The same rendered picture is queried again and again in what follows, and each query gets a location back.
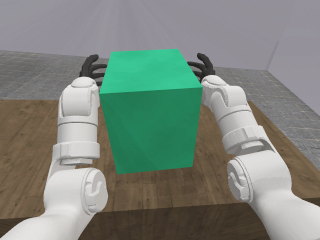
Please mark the carton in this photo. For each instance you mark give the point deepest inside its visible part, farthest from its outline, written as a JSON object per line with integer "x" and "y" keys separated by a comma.
{"x": 151, "y": 103}

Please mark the left robot forearm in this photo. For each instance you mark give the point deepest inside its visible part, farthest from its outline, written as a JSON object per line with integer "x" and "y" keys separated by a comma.
{"x": 77, "y": 127}

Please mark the robot right upper arm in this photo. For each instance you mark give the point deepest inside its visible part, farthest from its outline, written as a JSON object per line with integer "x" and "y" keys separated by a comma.
{"x": 261, "y": 179}

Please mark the right robot forearm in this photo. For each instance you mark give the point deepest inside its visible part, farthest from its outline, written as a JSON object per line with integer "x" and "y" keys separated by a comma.
{"x": 240, "y": 131}

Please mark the pedestal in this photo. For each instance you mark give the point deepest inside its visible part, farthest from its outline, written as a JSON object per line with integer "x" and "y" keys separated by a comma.
{"x": 189, "y": 203}

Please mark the robot left hand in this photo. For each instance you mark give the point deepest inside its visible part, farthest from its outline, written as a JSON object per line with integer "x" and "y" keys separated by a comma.
{"x": 88, "y": 68}

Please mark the robot left upper arm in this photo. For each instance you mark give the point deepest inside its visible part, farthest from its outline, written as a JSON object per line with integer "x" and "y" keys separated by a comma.
{"x": 72, "y": 197}

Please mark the robot right hand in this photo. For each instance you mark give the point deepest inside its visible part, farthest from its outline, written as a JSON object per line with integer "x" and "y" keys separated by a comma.
{"x": 206, "y": 68}

